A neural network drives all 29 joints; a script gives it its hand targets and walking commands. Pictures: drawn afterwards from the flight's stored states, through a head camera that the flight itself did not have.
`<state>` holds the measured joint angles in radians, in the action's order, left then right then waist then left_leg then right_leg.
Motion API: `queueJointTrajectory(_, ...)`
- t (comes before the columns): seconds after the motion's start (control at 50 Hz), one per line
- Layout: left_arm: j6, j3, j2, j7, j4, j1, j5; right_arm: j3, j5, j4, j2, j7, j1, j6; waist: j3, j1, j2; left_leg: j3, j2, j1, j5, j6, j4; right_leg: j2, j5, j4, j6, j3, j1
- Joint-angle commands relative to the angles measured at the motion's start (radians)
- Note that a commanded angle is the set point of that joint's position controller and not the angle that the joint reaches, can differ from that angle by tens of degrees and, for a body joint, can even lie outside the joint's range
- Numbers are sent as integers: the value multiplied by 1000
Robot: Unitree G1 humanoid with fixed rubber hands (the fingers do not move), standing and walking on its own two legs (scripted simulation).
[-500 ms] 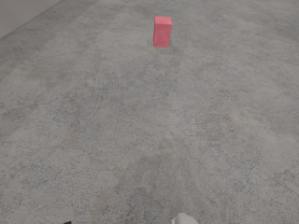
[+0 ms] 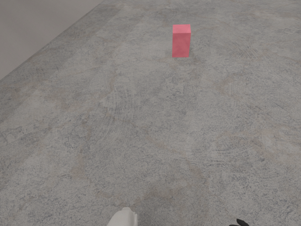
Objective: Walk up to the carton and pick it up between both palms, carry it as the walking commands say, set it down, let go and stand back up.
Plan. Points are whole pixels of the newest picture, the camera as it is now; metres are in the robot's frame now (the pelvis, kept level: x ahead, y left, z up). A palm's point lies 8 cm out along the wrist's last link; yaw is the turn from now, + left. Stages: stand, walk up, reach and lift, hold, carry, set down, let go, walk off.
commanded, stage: walk up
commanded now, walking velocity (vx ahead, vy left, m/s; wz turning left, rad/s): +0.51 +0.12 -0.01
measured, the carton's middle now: (180, 41) +2.15 -0.10 -0.64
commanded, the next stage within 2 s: none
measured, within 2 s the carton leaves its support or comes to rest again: neither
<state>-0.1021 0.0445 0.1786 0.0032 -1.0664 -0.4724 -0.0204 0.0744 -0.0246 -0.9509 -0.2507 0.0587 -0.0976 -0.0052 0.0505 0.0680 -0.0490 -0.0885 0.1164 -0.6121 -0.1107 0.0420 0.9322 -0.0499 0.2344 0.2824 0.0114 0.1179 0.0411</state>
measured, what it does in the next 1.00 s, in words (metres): walks ahead: left foot, then right foot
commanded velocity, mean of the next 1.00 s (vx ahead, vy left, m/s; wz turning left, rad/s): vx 0.50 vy -0.05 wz -0.01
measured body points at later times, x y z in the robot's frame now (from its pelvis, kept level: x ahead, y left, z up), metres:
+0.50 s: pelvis +0.25 +0.05 +0.00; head +0.27 +0.07 +0.45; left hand +0.33 +0.29 -0.16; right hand +0.19 -0.22 -0.13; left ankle +0.24 +0.15 -0.75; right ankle +0.30 -0.14 -0.67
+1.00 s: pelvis +0.48 -0.04 +0.00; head +0.50 -0.07 +0.45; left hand +0.44 +0.21 -0.13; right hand +0.58 -0.29 -0.16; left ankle +0.54 +0.12 -0.67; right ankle +0.46 -0.15 -0.75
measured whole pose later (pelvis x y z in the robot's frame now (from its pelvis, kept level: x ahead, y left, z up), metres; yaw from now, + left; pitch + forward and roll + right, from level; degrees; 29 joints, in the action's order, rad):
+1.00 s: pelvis +0.48 -0.04 +0.00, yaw +0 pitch +0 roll +2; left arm -0.10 0.04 0.19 0.00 -1.07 -0.41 -0.02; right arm 0.07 -0.02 -0.99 -0.24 0.04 -0.16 0.01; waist 0.04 0.04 -0.04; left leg -0.08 0.12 -0.57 -0.15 0.03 1.01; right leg -0.08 0.22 0.34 0.01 0.15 0.11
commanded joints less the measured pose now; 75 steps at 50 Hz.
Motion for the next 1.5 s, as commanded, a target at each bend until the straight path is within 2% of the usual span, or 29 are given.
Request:
queueJointTrajectory(0.0,-14,22,120,9,45,-14,-1,-10,1,84,-4,14,86,5,80,-23,187,18,18,-80,80,8,-139,-246,-258,-151,75,-151,-12)
queueJointTrajectory(0.06,-5,25,117,3,22,-33,-2,-22,7,141,3,12,178,21,93,-8,261,-40,-15,66,77,-6,-293,-183,-192,-172,85,-57,26)
queueJointTrajectory(0.12,15,25,134,9,-9,-72,1,-21,0,148,-16,-8,178,31,104,5,220,-80,-41,163,-9,-27,-335,-206,-307,-116,96,-71,12)
queueJointTrajectory(0.18,27,31,163,15,-9,-39,18,3,-9,60,-66,-40,-101,60,-54,-115,119,-122,-79,500,-43,-43,-463,-152,-557,263,60,-34,55)
queueJointTrajectory(0.2,24,24,137,15,4,-51,16,27,-18,3,-137,-54,-294,70,-190,-175,19,47,69,765,-115,-73,-455,-113,-309,526,35,-29,232)
queueJointTrajectory(0.22,24,11,56,8,28,-124,14,53,-20,-15,-279,-61,-406,68,-302,-183,-220,558,401,929,-153,-180,-605,28,287,835,-5,-34,502)
queueJointTrajectory(0.24,29,42,95,1,12,-142,-10,64,6,-20,-302,-68,-406,52,-322,-152,-122,762,458,856,-128,-211,-696,7,270,1002,-13,-185,558)
queueJointTrajectory(0.28,32,28,64,-9,29,-10,-12,25,6,5,-158,-60,-201,63,-102,-92,-31,464,345,604,-23,-177,-683,-82,82,1025,-13,-167,574)
queueJointTrajectory(0.34,61,29,44,-29,26,16,-14,-7,13,-25,-52,-55,-190,85,-44,-54,-98,190,201,430,64,-120,-718,-104,-18,928,-24,-135,478)
queueJointTrajectory(0.42,94,24,43,-52,76,142,-21,-6,6,-61,-71,-58,-288,96,4,-65,-94,124,201,439,126,-114,-740,-108,-96,794,-45,-96,532)
queueJointTrajectory(0.52,98,10,45,-76,158,358,-9,-5,4,-82,-85,-66,-355,92,93,-116,-107,72,191,448,-43,-101,-802,-102,-198,500,-49,-46,536)
queueJointTrajectory(0.64,65,9,80,-70,196,456,-9,6,-1,-103,-95,-58,-365,81,82,-124,-178,6,156,453,-144,-119,-784,-55,-59,293,-38,15,318)
queueJointTrajectory(0.7,38,38,141,-36,106,216,-19,-1,2,-103,-92,-57,-373,72,-48,-29,42,-33,103,369,35,-97,-404,0,18,171,-15,47,-10)
queueJointTrajectory(0.72,26,60,236,-19,69,33,-21,-13,-2,-71,-44,-57,-378,78,-192,50,226,-47,56,225,-149,-62,-66,-221,135,114,44,-212,-213)
queueJointTrajectory(0.74,29,84,360,-13,51,-72,-22,-25,18,-38,32,-59,-368,80,-268,91,445,-14,-73,-43,-497,-40,205,-451,336,-74,126,-610,-310)
queueJointTrajectory(0.76,31,83,330,-14,59,-35,-6,0,4,-60,-16,-55,-336,76,-216,59,220,96,-23,-117,-397,-51,333,-487,318,-117,125,-715,-233)
queueJointTrajectory(0.78,21,66,261,-7,70,46,-9,3,0,-63,-13,-51,-298,74,-107,18,121,113,19,-116,-289,-56,357,-461,145,-76,103,-607,-121)
queueJointTrajectory(0.82,3,25,152,-11,77,172,-9,-4,1,-84,21,-39,-292,62,-42,-53,161,102,61,12,-160,-41,269,-332,-111,-46,57,-333,53)
queueJointTrajectory(0.86,-3,10,111,-11,69,167,-2,-3,3,-82,27,-28,-302,37,-37,-74,236,67,40,60,-124,-30,223,-267,-158,-66,40,-222,94)
queueJointTrajectory(1.06,-14,25,132,9,21,-10,-2,-17,4,73,15,9,82,15,91,-26,202,-5,12,-22,72,11,-223,-258,-125,-167,79,-118,30)
queueJointTrajectory(1.12,0,29,123,2,-8,-22,0,-22,3,116,3,1,135,30,76,-24,290,-52,-16,137,28,-8,-323,-189,-94,-153,83,-26,54)
queueJointTrajectory(1.18,15,32,148,10,-29,-30,4,-11,-3,94,-38,-21,55,46,59,-53,192,-78,-39,270,-38,-22,-377,-216,-263,-22,74,-48,44)
queueJointTrajectory(1.22,22,27,141,11,-28,-27,13,17,-12,-5,-105,-44,-224,74,-108,-157,30,-75,-34,630,-72,-39,-431,-131,-317,374,40,9,168)
queueJointTrajectory(1.24,18,11,76,5,5,-55,14,40,-22,-23,-214,-57,-367,81,-225,-194,-187,288,260,829,-195,-99,-520,-63,26,697,5,14,385)
queueJointTrajectory(1.26,23,33,68,-3,-4,-126,-1,61,-4,-54,-308,-65,-462,64,-333,-187,-260,764,453,862,-173,-175,-725,39,320,936,-10,-97,540)
queueJointTrajectory(1.28,34,44,90,-6,5,-87,-5,51,9,-32,-257,-66,-363,56,-254,-129,-98,700,440,764,-203,-172,-718,-23,242,1032,-15,-183,584)
queueJointTrajectory(1.3,35,34,66,-14,11,-13,-13,32,9,-17,-189,-62,-249,64,-126,-101,-46,532,379,626,-140,-153,-700,-72,132,1025,-13,-163,597)
queueJointTrajectory(1.36,60,28,36,-29,12,29,-13,-6,12,-30,-48,-57,-196,88,-35,-58,-104,199,200,432,4,-92,-722,-114,-24,918,-24,-130,503)
queueJointTrajectory(1.48,103,27,46,-61,105,220,-18,-3,7,-77,-68,-67,-348,99,17,-83,-103,111,204,476,119,-103,-744,-108,-143,753,-55,-79,596)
